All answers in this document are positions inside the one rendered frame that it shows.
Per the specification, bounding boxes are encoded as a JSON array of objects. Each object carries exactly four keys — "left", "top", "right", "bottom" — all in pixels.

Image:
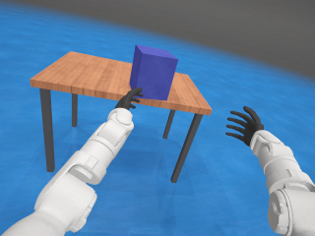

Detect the table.
[{"left": 30, "top": 51, "right": 213, "bottom": 183}]

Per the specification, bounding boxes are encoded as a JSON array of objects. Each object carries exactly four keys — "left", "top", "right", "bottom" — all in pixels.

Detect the robot right hand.
[{"left": 225, "top": 106, "right": 264, "bottom": 147}]

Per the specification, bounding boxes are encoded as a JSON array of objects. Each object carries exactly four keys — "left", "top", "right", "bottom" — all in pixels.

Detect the robot left upper arm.
[{"left": 1, "top": 172, "right": 97, "bottom": 236}]

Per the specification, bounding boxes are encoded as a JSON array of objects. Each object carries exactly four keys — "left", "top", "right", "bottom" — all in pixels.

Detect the robot left hand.
[{"left": 114, "top": 88, "right": 143, "bottom": 114}]

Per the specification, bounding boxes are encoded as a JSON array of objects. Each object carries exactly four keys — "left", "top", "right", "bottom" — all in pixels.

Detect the robot right forearm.
[{"left": 249, "top": 130, "right": 315, "bottom": 195}]

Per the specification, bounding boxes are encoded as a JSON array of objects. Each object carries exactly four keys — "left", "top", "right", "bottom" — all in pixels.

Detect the carton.
[{"left": 129, "top": 44, "right": 178, "bottom": 101}]

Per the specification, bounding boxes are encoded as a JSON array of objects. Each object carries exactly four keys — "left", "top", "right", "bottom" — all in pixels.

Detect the robot left forearm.
[{"left": 34, "top": 107, "right": 134, "bottom": 210}]

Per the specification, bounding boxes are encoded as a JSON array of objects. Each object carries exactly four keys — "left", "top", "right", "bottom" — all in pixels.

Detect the robot right upper arm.
[{"left": 267, "top": 188, "right": 315, "bottom": 236}]

